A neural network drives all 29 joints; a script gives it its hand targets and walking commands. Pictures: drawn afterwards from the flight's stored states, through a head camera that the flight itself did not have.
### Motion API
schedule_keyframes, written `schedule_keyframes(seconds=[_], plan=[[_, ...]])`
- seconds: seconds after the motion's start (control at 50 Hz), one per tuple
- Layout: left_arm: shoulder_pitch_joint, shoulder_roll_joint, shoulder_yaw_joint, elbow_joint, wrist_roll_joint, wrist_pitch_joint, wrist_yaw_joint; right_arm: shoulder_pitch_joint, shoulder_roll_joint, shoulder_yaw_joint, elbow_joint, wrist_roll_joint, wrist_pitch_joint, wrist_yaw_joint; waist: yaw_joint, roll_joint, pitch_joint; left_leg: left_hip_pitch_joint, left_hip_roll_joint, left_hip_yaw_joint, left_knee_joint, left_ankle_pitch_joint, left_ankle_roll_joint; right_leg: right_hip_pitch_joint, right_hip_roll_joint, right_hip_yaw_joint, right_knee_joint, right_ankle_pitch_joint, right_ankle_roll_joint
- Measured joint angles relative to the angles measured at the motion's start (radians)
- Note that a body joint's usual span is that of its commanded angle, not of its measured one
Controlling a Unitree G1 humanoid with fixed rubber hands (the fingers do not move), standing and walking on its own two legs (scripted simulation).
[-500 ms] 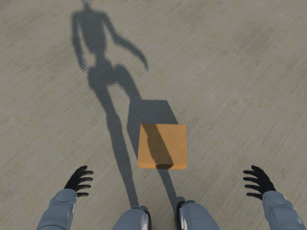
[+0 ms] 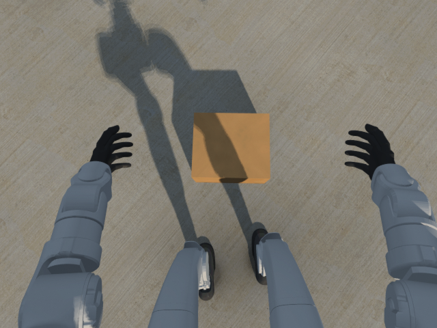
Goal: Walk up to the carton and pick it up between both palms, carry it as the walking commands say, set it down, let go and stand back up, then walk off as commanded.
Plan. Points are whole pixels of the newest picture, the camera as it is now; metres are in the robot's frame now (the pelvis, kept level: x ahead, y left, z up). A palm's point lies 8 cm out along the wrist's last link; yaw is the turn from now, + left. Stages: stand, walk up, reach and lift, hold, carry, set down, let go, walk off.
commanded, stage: reach and lift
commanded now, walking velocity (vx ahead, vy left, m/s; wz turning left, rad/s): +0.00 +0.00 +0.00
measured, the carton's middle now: (230, 149) +0.54 -0.03 -0.62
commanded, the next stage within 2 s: none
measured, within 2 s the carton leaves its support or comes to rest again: neither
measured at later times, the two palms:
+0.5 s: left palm (139, 111) +0.53 +0.19 -0.19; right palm (343, 118) +0.49 -0.27 -0.18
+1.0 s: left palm (142, 130) +0.51 +0.21 -0.27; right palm (326, 129) +0.49 -0.27 -0.27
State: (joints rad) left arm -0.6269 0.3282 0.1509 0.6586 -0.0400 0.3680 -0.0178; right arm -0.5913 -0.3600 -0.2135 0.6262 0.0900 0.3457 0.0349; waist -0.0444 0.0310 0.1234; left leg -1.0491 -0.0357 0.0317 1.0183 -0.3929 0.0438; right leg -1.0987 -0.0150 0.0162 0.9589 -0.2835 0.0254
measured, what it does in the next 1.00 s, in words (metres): lowers itself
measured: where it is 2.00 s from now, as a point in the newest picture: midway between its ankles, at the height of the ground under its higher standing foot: (234, 273)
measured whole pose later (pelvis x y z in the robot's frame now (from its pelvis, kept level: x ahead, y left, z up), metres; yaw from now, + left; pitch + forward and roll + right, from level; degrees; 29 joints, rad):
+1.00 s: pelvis -0.05 -0.01 -0.11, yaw +1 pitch +33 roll +0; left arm -1.48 0.52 0.17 0.89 -0.13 0.31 0.02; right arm -1.39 -0.49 -0.33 0.81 0.19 0.29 -0.03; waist -0.03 0.02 0.52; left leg -1.58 -0.03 0.02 1.46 -0.46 0.03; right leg -1.62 -0.01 0.00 1.38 -0.34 0.01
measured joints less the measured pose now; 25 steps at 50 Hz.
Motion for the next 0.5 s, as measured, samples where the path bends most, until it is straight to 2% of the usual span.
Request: schedule_keyframes(seconds=[0.14, 0.22, 0.36, 0.42, 0.46, 0.5], plan=[[-0.076, 0.008, 0.045, 0.059, -0.022, -0.047, 0.015, -0.112, -0.012, -0.023, 0.119, 0.005, -0.059, 0.022, 0.000, -0.009, -0.059, -0.116, -0.006, 0.009, 0.002, 0.014, -0.002, -0.125, -0.006, 0.010, 0.019, 0.006, -0.002], [-0.174, 0.039, 0.050, 0.093, -0.041, -0.072, 0.013, -0.184, -0.003, -0.057, 0.138, 0.024, -0.084, 0.020, -0.004, -0.018, -0.055, -0.205, -0.004, 0.002, 0.016, 0.027, -0.010, -0.212, -0.005, 0.002, 0.033, 0.017, -0.011], [-0.439, 0.101, 0.045, 0.112, -0.067, -0.086, -0.012, -0.393, -0.004, -0.076, 0.091, 0.060, -0.076, -0.023, -0.016, -0.028, 0.062, -0.310, 0.006, -0.014, 0.075, 0.033, -0.024, -0.312, 0.004, -0.016, 0.082, 0.028, -0.025], [-0.594, 0.147, 0.058, 0.125, -0.065, -0.082, -0.021, -0.532, -0.025, -0.068, 0.070, 0.074, -0.051, -0.044, -0.025, -0.046, 0.213, -0.289, 0.011, -0.012, 0.096, 0.032, -0.026, -0.293, 0.009, -0.015, 0.103, 0.030, -0.028], [-0.704, 0.185, 0.074, 0.099, -0.069, -0.064, -0.017, -0.637, -0.056, -0.047, 0.032, 0.108, -0.025, -0.055, -0.022, -0.062, 0.390, -0.222, 0.018, -0.011, 0.113, 0.025, -0.027, -0.226, 0.016, -0.014, 0.115, 0.028, -0.031], [-0.748, 0.212, 0.069, 0.068, -0.086, -0.041, -0.006, -0.680, -0.068, -0.034, -0.032, 0.136, 0.007, -0.070, -0.021, -0.068, 0.432, -0.244, 0.022, -0.007, 0.130, 0.019, -0.028, -0.251, 0.020, -0.012, 0.131, 0.025, -0.033]])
